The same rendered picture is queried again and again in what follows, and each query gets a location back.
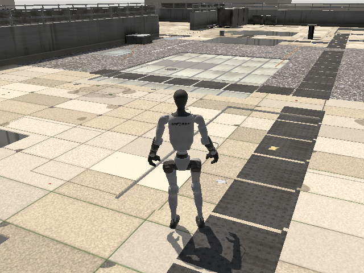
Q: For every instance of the left robot hand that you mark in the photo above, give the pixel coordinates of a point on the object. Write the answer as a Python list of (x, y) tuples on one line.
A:
[(155, 158)]

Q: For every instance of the right robot upper arm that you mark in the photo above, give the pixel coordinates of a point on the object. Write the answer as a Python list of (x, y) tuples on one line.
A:
[(202, 128)]

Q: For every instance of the humanoid robot torso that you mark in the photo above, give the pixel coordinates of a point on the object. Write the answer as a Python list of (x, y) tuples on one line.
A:
[(181, 131)]

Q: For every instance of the right robot hand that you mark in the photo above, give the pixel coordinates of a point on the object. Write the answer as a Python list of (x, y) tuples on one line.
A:
[(213, 156)]

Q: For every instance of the left robot forearm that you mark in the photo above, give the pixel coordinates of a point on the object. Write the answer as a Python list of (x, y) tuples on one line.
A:
[(154, 149)]

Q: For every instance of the right robot forearm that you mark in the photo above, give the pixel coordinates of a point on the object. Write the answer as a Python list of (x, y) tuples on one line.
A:
[(211, 147)]

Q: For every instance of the left robot upper arm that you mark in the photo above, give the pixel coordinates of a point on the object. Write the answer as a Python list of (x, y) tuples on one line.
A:
[(160, 129)]

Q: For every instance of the left robot thigh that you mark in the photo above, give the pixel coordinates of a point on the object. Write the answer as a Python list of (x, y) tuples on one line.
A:
[(169, 169)]

